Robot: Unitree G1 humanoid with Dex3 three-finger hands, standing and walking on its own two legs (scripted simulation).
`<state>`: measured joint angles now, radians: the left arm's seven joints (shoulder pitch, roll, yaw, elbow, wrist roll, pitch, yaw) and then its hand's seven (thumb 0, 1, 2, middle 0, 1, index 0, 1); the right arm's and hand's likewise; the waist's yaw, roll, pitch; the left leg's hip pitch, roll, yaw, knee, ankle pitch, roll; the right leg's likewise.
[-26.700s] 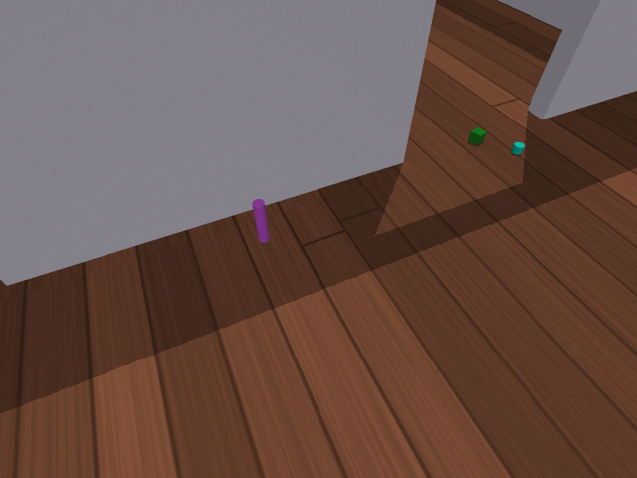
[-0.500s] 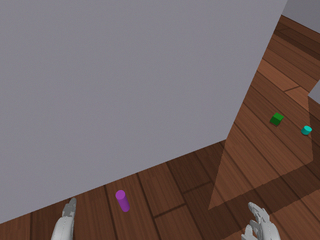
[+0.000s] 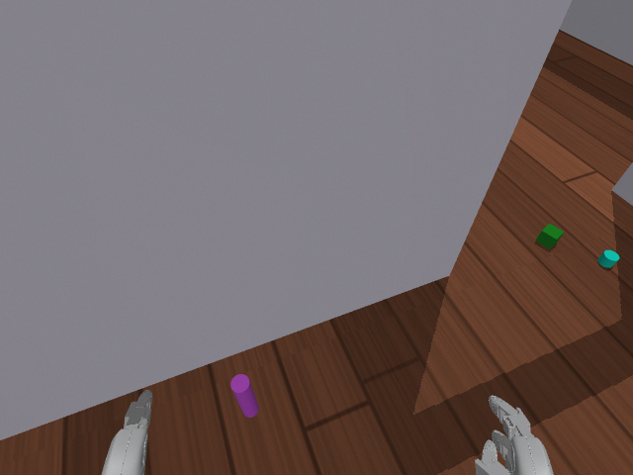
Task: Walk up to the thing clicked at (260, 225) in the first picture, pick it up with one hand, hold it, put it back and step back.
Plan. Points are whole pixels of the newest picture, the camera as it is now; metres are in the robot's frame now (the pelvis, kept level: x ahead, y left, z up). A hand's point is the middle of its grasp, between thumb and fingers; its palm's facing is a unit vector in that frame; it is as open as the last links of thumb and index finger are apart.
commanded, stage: home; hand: left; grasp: from the side
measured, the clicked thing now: (245, 397) +0.43 +0.21 -0.62
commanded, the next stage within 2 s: stand in 0.50 s
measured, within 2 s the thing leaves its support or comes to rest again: neither
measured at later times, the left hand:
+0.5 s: hand (180, 461) +0.17 +0.18 -0.06, palm faces +0.11 -0.95 -0.29, open 17.5 cm
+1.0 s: hand (178, 466) +0.17 +0.19 -0.07, palm faces +0.02 -0.95 -0.32, open 10.5 cm
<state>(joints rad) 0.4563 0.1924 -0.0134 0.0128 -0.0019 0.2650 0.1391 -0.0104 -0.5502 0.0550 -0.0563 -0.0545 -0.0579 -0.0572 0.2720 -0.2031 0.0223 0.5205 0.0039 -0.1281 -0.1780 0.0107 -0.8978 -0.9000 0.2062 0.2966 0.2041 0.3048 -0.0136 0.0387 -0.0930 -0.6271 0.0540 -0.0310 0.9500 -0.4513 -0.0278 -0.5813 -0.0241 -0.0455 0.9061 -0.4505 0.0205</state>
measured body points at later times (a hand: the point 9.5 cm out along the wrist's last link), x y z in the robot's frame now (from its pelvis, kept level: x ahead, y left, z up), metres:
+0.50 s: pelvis +0.00 +0.00 +0.00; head +0.03 +0.00 +0.45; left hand +0.16 +0.23 -0.04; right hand +0.16 -0.24 -0.08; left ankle +0.02 +0.13 -0.69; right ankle +0.00 -0.13 -0.69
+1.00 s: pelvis +0.00 +0.00 +0.00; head +0.03 +0.00 +0.45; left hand +0.17 +0.24 -0.05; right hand +0.16 -0.24 -0.09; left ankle +0.02 +0.13 -0.69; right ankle +0.00 -0.13 -0.69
